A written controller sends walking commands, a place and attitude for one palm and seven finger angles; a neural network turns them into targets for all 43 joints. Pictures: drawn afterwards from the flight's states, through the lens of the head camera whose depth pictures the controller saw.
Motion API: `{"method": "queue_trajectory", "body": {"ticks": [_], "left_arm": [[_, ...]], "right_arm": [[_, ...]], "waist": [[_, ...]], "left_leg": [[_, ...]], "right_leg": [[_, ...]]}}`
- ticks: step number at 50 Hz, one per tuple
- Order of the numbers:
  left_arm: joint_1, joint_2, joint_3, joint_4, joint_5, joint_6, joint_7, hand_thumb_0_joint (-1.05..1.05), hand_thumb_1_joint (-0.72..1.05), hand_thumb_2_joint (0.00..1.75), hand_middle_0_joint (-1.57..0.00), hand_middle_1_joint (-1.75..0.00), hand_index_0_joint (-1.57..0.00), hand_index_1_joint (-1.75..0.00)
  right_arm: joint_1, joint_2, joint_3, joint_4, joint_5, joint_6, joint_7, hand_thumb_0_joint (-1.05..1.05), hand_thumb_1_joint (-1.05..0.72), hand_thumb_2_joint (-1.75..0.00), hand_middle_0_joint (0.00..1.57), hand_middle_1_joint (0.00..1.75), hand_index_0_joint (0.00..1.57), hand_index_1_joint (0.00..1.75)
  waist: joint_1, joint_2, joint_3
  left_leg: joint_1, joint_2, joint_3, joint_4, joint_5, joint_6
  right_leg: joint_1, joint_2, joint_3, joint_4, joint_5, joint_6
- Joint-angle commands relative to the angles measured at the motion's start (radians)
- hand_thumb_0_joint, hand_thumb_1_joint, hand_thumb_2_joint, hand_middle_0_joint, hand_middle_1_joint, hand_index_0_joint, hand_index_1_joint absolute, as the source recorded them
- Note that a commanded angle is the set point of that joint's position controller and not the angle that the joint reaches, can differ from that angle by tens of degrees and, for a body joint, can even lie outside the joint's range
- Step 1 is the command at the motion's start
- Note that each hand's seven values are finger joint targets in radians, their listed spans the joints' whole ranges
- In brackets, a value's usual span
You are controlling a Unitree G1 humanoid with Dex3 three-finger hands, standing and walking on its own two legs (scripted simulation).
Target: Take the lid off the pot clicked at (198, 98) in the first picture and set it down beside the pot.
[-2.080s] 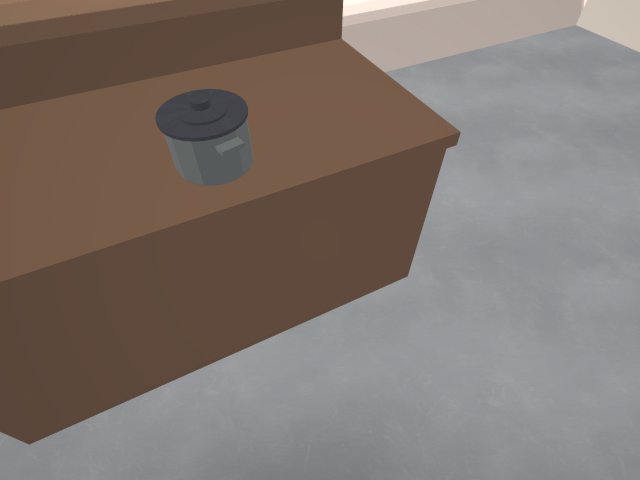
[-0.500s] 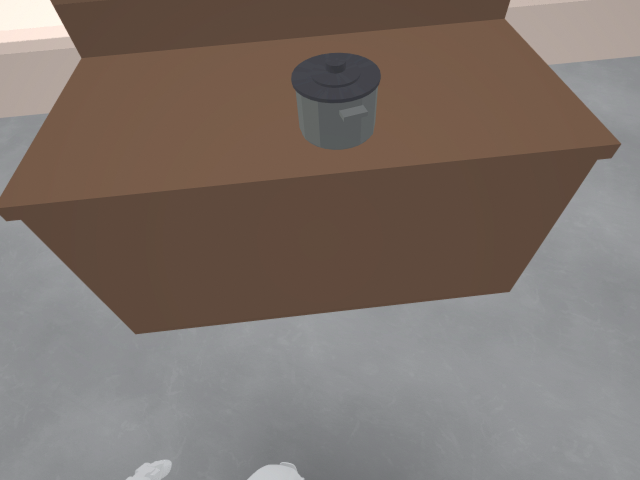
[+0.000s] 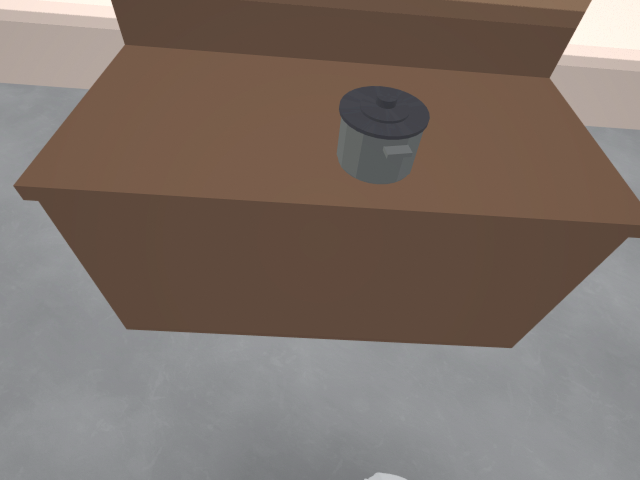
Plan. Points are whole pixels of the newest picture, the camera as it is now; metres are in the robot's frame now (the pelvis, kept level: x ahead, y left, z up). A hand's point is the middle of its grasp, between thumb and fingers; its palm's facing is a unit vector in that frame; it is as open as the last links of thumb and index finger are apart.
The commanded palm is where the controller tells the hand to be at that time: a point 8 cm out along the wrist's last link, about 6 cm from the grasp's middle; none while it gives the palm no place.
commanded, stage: take the last steps up to it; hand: left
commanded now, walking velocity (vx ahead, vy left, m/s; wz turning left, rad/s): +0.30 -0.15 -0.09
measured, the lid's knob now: (386, 99) +0.81 -0.06 +0.06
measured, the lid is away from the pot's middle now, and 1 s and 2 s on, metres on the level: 0.00 0.00 0.00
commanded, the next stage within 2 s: come to a stop and stand still in 0.64 s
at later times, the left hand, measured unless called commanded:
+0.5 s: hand (280, 419) +0.23 +0.07 -0.17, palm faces -0.03 -0.98 -0.19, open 7.3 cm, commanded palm none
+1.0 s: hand (328, 344) +0.37 +0.01 -0.18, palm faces +0.00 -0.97 -0.23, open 7.4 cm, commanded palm none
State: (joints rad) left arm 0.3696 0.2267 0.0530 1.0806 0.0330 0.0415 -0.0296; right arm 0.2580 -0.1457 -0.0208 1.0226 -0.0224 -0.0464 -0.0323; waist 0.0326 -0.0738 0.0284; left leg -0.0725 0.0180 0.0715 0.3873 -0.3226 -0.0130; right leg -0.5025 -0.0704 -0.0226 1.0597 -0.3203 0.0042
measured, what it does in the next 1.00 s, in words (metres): walks ahead: right foot, then left foot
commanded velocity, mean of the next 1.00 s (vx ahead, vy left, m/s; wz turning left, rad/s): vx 0.09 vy -0.05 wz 0.01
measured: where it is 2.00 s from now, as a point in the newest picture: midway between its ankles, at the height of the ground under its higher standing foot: (354, 469)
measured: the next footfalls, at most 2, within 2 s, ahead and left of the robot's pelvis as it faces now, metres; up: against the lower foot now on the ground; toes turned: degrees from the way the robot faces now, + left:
right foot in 0.20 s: +0.20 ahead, -0.18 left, +0.00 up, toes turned -9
left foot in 0.60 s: +0.31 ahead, -0.02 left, +0.00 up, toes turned +6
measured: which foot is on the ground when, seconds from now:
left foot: down 0.00-0.22, up 0.24-0.58, down 0.60-0.96, up 0.98-1.00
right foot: up 0.00-0.18, down 0.20-0.62, up 0.64-0.90, down 0.92-1.00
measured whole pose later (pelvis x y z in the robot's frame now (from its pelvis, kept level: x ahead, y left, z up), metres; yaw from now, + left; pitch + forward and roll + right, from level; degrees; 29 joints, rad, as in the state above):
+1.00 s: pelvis +0.34 -0.18 -0.01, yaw +0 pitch +1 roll +1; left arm 0.22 0.17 0.03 1.05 0.03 -0.01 0.02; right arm 0.26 -0.16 -0.05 1.09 0.00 0.02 -0.03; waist -0.02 0.00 0.08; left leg -0.23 0.07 0.06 0.69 -0.48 -0.05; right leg -0.35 -0.10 -0.06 0.62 -0.28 0.03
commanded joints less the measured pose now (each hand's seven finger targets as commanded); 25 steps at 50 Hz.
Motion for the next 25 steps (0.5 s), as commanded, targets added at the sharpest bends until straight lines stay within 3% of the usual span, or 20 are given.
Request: {"method": "queue_trajectory", "body": {"ticks": [1, 5, 6, 8, 9, 10, 11, 12, 13, 14, 15, 16, 17, 19, 21, 25], "left_arm": [[-0.112, 0.034, 0.014, -0.113, -0.007, -0.031, -0.019, 0.0, 0.9, 0.9, -0.2, -0.3, -0.2, -0.3], [-0.193, 0.022, 0.009, -0.135, -0.013, -0.037, -0.027, 0.0, 0.9, 0.9, -0.2, -0.3, -0.2, -0.3], [-0.209, 0.033, 0.013, -0.141, -0.012, -0.04, -0.029, 0.0, 0.9, 0.9, -0.2, -0.3, -0.2, -0.3], [-0.105, 0.051, 0.027, -0.108, -0.012, -0.046, -0.027, 0.0, 0.9, 0.9, -0.2, -0.3, -0.2, -0.3], [0.033, 0.089, 0.038, -0.063, -0.009, -0.057, -0.022, 0.0, 0.9, 0.9, -0.2, -0.3, -0.2, -0.3], [0.177, 0.177, 0.063, -0.017, -0.002, -0.072, -0.01, 0.0, 0.9, 0.9, -0.2, -0.3, -0.2, -0.3], [0.233, 0.274, 0.079, -0.013, -0.013, -0.073, 0.008, 0.0, 0.9, 0.9, -0.2, -0.3, -0.2, -0.3], [0.182, 0.251, 0.071, -0.025, -0.021, -0.068, 0.018, 0.0, 0.9, 0.9, -0.2, -0.3, -0.2, -0.3], [0.076, 0.194, 0.056, -0.05, -0.019, -0.065, 0.028, 0.0, 0.9, 0.9, -0.2, -0.3, -0.2, -0.3], [-0.022, 0.144, 0.04, -0.078, -0.016, -0.069, 0.038, 0.0, 0.9, 0.9, -0.2, -0.3, -0.2, -0.3], [-0.073, 0.104, 0.025, -0.089, -0.014, -0.078, 0.043, 0.0, 0.9, 0.9, -0.2, -0.3, -0.2, -0.3], [-0.097, 0.09, 0.022, -0.097, -0.011, -0.084, 0.046, 0.0, 0.9, 0.9, -0.2, -0.3, -0.2, -0.3], [-0.112, 0.076, 0.016, -0.096, -0.009, -0.087, 0.047, 0.0, 0.9, 0.9, -0.2, -0.3, -0.2, -0.3], [-0.106, 0.063, 0.008, -0.091, -0.008, -0.089, 0.048, 0.0, 0.9, 0.9, -0.2, -0.3, -0.2, -0.3], [-0.082, 0.069, 0.006, -0.083, -0.009, -0.091, 0.047, 0.0, 0.9, 0.9, -0.2, -0.3, -0.2, -0.3], [-0.062, 0.072, 0.012, -0.072, -0.011, -0.088, 0.042, 0.0, 0.9, 0.9, -0.2, -0.3, -0.2, -0.3]], "right_arm": [[0.106, -0.187, -0.044, -0.001, -0.002, -0.023, -0.015, 0.0, -0.9, -0.9, 0.2, 0.3, 0.2, 0.3], [0.127, -0.222, -0.053, 0.024, -0.014, -0.02, -0.01, 0.0, -0.9, -0.9, 0.2, 0.3, 0.2, 0.3], [0.139, -0.219, -0.057, 0.034, -0.014, -0.019, -0.009, 0.0, -0.9, -0.9, 0.2, 0.3, 0.2, 0.3], [0.105, -0.243, -0.062, 0.038, -0.012, -0.014, -0.008, 0.0, -0.9, -0.9, 0.2, 0.3, 0.2, 0.3], [0.097, -0.237, -0.059, 0.04, -0.008, -0.012, -0.004, 0.0, -0.9, -0.9, 0.2, 0.3, 0.2, 0.3], [0.132, -0.186, -0.047, 0.038, 0.003, -0.012, 0.008, 0.0, -0.9, -0.9, 0.2, 0.3, 0.2, 0.3], [0.153, -0.116, -0.031, 0.001, 0.016, -0.006, 0.011, 0.0, -0.9, -0.9, 0.2, 0.3, 0.2, 0.3], [0.07, -0.143, -0.037, -0.007, 0.02, -0.003, 0.011, 0.0, -0.9, -0.9, 0.2, 0.3, 0.2, 0.3], [0.022, -0.136, -0.043, -0.022, 0.016, -0.006, 0.012, 0.0, -0.9, -0.9, 0.2, 0.3, 0.2, 0.3], [0.026, -0.132, -0.042, -0.015, 0.006, -0.001, 0.015, 0.0, -0.9, -0.9, 0.2, 0.3, 0.2, 0.3], [0.035, -0.113, -0.042, -0.004, -0.003, 0.01, 0.019, 0.0, -0.9, -0.9, 0.2, 0.3, 0.2, 0.3], [0.087, -0.086, -0.042, 0.006, -0.005, 0.023, 0.022, 0.0, -0.9, -0.9, 0.2, 0.3, 0.2, 0.3], [0.105, -0.075, -0.039, 0.013, -0.008, 0.032, 0.024, 0.0, -0.9, -0.9, 0.2, 0.3, 0.2, 0.3], [0.105, -0.065, -0.037, 0.006, -0.009, 0.038, 0.027, 0.0, -0.9, -0.9, 0.2, 0.3, 0.2, 0.3], [0.071, -0.053, -0.037, -0.015, -0.005, 0.033, 0.032, 0.0, -0.9, -0.9, 0.2, 0.3, 0.2, 0.3], [0.033, -0.051, -0.035, -0.029, -0.005, 0.013, 0.032, 0.0, -0.9, -0.9, 0.2, 0.3, 0.2, 0.3]], "waist": [[-0.047, 0.181, 0.116], [-0.071, 0.236, 0.114], [-0.077, 0.21, 0.12], [-0.015, 0.195, 0.065], [0.05, 0.118, -0.008], [0.107, -0.106, -0.128], [0.103, -0.326, -0.211], [0.112, -0.264, -0.206], [0.07, -0.126, -0.113], [0.016, -0.011, -0.061], [-0.017, 0.051, -0.031], [-0.048, 0.062, -0.047], [-0.062, 0.029, -0.028], [-0.064, -0.022, -0.005], [-0.05, 0.011, -0.006], [-0.045, 0.016, 0.009]], "left_leg": [[-0.002, 0.274, -0.113, -0.202, 0.312, 0.165], [-0.014, 0.273, -0.058, -0.172, 0.324, 0.144], [-0.064, 0.279, -0.073, -0.162, 0.303, 0.145], [-0.098, 0.264, -0.048, -0.052, 0.317, 0.119], [-0.151, 0.206, 0.007, 0.14, 0.339, 0.087], [-0.324, 0.109, 0.088, 0.458, 0.169, 0.049], [-0.487, 0.004, 0.061, 0.788, -0.293, 0.034], [-0.508, 0.047, -0.058, 0.917, -0.271, 0.065], [-0.558, 0.08, -0.072, 0.972, -0.199, 0.066], [-0.54, 0.117, -0.076, 0.949, -0.134, 0.057], [-0.483, 0.13, -0.068, 0.893, -0.097, 0.045], [-0.435, 0.128, -0.059, 0.832, -0.083, 0.04], [-0.406, 0.125, -0.039, 0.781, -0.07, 0.035], [-0.395, 0.114, -0.011, 0.665, -0.049, 0.026], [-0.384, 0.101, 0.004, 0.542, -0.034, 0.024], [-0.327, 0.076, 0.043, 0.334, -0.012, 0.028]], "right_leg": [[-0.166, -0.056, -0.004, -0.095, 0.074, 0.012], [-0.039, -0.037, -0.074, -0.353, 0.092, -0.006], [0.032, -0.026, -0.082, -0.384, 0.092, -0.017], [0.213, 0.012, -0.107, -0.463, 0.118, -0.036], [0.406, 0.041, -0.109, -0.518, 0.121, -0.052], [0.65, -0.093, 0.082, -0.599, -0.045, -0.113], [0.706, -0.324, 0.491, -0.807, -0.125, -0.208], [0.601, -0.303, 0.502, -0.857, -0.208, -0.22], [0.502, -0.295, 0.446, -0.863, -0.245, -0.242], [0.407, -0.274, 0.35, -0.845, -0.169, -0.239], [0.315, -0.24, 0.245, -0.839, -0.055, -0.222], [0.278, -0.216, 0.183, -0.844, 0.004, -0.217], [0.231, -0.201, 0.13, -0.858, 0.038, -0.208], [0.23, -0.175, 0.091, -0.879, 0.077, -0.217], [0.257, -0.17, 0.094, -0.881, 0.108, -0.236], [0.321, -0.157, 0.088, -0.828, 0.188, -0.228]]}}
